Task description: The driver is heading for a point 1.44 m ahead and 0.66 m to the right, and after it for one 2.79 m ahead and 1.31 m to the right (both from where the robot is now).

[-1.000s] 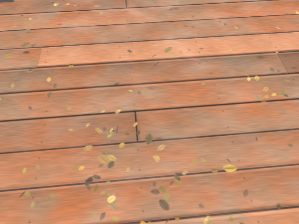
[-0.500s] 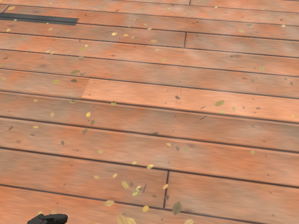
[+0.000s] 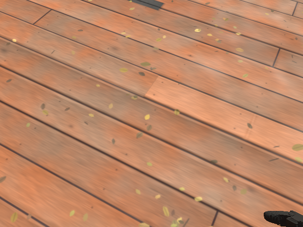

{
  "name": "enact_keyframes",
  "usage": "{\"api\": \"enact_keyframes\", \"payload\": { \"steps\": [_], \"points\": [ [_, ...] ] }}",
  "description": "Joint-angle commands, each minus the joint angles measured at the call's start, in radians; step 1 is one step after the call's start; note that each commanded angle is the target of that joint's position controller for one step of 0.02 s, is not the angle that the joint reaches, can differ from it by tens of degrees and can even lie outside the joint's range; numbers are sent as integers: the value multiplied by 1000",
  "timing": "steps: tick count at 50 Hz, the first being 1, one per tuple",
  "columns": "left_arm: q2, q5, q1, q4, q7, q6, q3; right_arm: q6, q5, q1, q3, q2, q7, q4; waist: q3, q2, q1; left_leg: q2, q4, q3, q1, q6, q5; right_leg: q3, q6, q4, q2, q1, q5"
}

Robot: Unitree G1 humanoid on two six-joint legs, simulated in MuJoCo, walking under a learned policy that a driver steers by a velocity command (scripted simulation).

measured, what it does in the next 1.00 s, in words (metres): steps on the spot, turning right: right foot, then left foot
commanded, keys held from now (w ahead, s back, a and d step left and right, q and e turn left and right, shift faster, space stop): e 1.00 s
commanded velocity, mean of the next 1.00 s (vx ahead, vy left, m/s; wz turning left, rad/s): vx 0.03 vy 0.00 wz -0.44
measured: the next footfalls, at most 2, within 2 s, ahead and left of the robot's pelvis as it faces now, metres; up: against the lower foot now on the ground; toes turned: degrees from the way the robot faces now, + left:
right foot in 0.36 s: +0.04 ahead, -0.14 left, +0.00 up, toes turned -13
left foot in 0.86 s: +0.15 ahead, +0.05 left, +0.00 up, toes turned -33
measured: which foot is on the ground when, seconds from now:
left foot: down 0.00-0.36, up 0.38-0.84, down 0.86-1.00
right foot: up 0.00-0.34, down 0.36-0.86, up 0.88-1.00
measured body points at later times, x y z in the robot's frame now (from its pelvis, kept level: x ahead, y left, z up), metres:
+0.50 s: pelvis +0.03 -0.05 +0.02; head +0.06 -0.09 +0.47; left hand +0.18 +0.21 -0.08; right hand +0.14 -0.36 -0.10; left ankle +0.07 +0.09 -0.65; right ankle +0.00 -0.14 -0.72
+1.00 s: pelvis +0.06 -0.02 +0.02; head +0.10 -0.03 +0.47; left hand +0.34 +0.16 -0.08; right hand +0.04 -0.34 -0.07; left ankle +0.12 +0.07 -0.72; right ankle -0.04 -0.12 -0.64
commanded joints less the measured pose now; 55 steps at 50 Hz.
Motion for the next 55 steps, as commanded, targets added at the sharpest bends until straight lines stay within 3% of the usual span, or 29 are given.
{"api": "enact_keyframes", "payload": {
  "steps": [1,3,4,7,10,14,16,18,19,20,21,22,23,24,25,30,37,40,42,43,44,45,46,47,48,49,51,53,55],
  "points": [
    [88,4,34,-40,13,29,14,-17,-3,61,-12,-74,-5,-9,-250,63,-19,303,-203,-284,321,193,435,96,19,-30,-82,-129,60],
    [65,5,102,-9,24,52,12,-23,-29,10,-21,-93,-12,11,-220,115,22,266,-257,-182,173,182,398,61,37,-133,-55,15,125],
    [57,9,108,-3,31,56,10,-25,-31,-5,-24,-96,-18,19,-217,125,23,262,-264,-152,160,182,382,52,42,-184,-49,39,141],
    [76,11,48,-26,39,67,16,-14,-17,4,-42,-138,-44,41,-210,125,-12,302,-293,-155,196,195,201,33,34,-221,-44,6,190],
    [77,8,-9,-56,40,82,24,6,-9,9,-46,-139,-64,62,-162,128,-33,334,-335,-169,215,193,-12,25,18,-217,-51,-54,183],
    [58,8,-12,-69,27,83,27,22,0,-3,-52,-136,-72,84,-153,128,-31,344,-308,-125,266,174,18,-13,-7,-310,-36,-28,169],
    [52,8,31,-59,13,81,30,33,14,-23,-56,-144,-74,92,-167,130,-1,335,-255,-83,279,145,70,-50,-34,-446,-10,48,232],
    [77,20,104,-37,1,80,43,44,40,-4,-58,-128,-75,116,-149,93,30,275,-119,-2,230,46,15,-35,-96,-685,17,160,396],
    [169,26,110,-51,12,77,65,47,22,32,-51,-80,-71,116,-123,-131,-6,168,137,111,62,-60,-152,246,-175,-808,-161,242,590],
    [266,38,94,-78,13,71,82,38,2,-66,-47,-73,-76,53,-62,-313,14,-1,309,84,-189,-124,-488,537,-353,-854,-347,249,790],
    [225,67,91,-95,10,47,73,34,-6,-127,-54,-98,-77,44,-103,-201,44,13,492,-57,-204,-118,-515,523,-390,-859,-335,237,792],
    [202,62,47,-102,10,27,67,36,8,-100,-62,-110,-75,58,-113,-156,7,31,543,-97,-209,-105,-427,431,-339,-839,-278,245,791],
    [182,37,-8,-114,15,21,67,40,7,-58,-68,-115,-80,88,-119,-99,-23,42,544,-105,-211,-108,-351,366,-282,-817,-225,256,772],
    [153,13,-36,-123,20,21,58,42,0,-45,-73,-129,-86,99,-125,-96,-32,50,536,-112,-215,-115,-304,342,-256,-808,-211,268,794],
    [134,7,-32,-126,26,24,50,41,-2,-45,-72,-121,-86,102,-142,-98,-36,41,556,-107,-182,-125,-267,320,-252,-798,-190,263,853],
    [148,5,36,-131,47,41,60,27,17,-76,-58,-84,-83,92,-170,-102,-7,19,373,-116,-170,-154,-193,328,-252,-772,-156,361,856],
    [176,8,-8,-173,42,65,74,8,26,-78,-56,-102,-59,96,-155,-147,4,-10,142,-126,15,-156,-223,440,-267,-751,-135,254,779],
    [171,0,-43,-192,40,74,74,-7,30,-42,-58,-112,-46,103,-167,-158,-10,-19,13,-127,93,-138,-210,499,-252,-715,-117,259,822],
    [161,-14,-86,-210,45,82,70,-18,28,27,-65,-119,-37,125,-171,-145,-58,-11,-212,-105,237,-112,-24,497,-198,-671,-64,213,734],
    [130,-7,-69,-217,48,82,62,-17,19,57,-77,-159,-39,133,-192,-92,-52,85,-247,-164,365,-78,80,461,-151,-607,-17,124,566],
    [64,14,1,-210,43,80,44,-8,2,46,-84,-217,-48,117,-215,154,0,301,-247,-364,480,11,313,299,-93,-381,115,-22,162],
    [120,5,17,-237,40,69,64,-5,-31,50,-85,-238,-43,118,-177,298,10,452,-256,-563,440,192,451,201,-42,-191,190,-199,-112],
    [194,11,33,-217,39,65,85,-8,-20,19,-74,-193,-44,100,-159,209,7,462,-264,-525,411,232,383,199,-7,-21,111,-226,-58],
    [215,2,28,-196,37,70,98,-7,-12,-26,-60,-141,-48,90,-132,156,13,381,-255,-407,383,182,304,187,10,34,92,-227,21],
    [189,1,38,-178,40,82,96,-3,-2,-52,-54,-126,-52,82,-118,134,20,315,-251,-321,375,137,225,172,27,58,83,-232,79],
    [166,3,31,-181,39,90,90,0,10,-56,-49,-119,-58,83,-100,145,6,295,-252,-276,373,131,237,160,45,85,79,-253,128],
    [120,-6,-5,-209,30,92,75,10,3,-21,-48,-131,-71,93,-93,164,-18,263,-266,-192,376,138,270,102,63,40,68,-251,181],
    [98,-9,-57,-242,27,88,63,18,-2,28,-54,-149,-80,102,-111,179,-55,287,-269,-173,450,157,300,77,75,-52,44,-273,195],
    [77,3,-74,-260,22,85,50,23,1,46,-59,-171,-78,107,-139,177,-67,303,-259,-160,465,168,320,66,72,-162,25,-210,177]
  ]
}}
Keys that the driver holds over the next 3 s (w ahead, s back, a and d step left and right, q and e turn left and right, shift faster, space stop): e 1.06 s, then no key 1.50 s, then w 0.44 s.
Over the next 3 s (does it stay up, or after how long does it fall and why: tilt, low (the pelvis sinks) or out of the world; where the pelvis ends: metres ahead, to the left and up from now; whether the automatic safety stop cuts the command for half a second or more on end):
stays up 0.13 -0.09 0.01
